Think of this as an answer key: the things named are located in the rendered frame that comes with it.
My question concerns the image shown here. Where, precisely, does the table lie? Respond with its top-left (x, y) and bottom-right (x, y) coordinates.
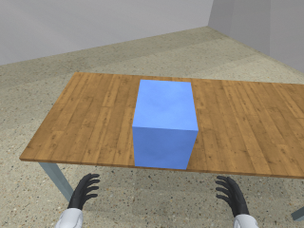
top-left (19, 71), bottom-right (304, 221)

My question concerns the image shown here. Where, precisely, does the left robot forearm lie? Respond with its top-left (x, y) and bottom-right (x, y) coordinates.
top-left (54, 208), bottom-right (84, 228)

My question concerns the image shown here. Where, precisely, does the robot right hand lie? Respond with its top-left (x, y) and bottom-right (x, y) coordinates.
top-left (215, 176), bottom-right (250, 218)

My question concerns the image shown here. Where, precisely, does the right robot forearm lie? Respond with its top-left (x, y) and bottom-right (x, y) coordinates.
top-left (233, 214), bottom-right (258, 228)

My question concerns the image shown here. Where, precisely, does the robot left hand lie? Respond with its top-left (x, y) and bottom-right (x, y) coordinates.
top-left (67, 173), bottom-right (100, 210)

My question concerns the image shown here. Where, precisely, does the carton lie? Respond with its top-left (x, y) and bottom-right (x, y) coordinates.
top-left (132, 79), bottom-right (199, 170)

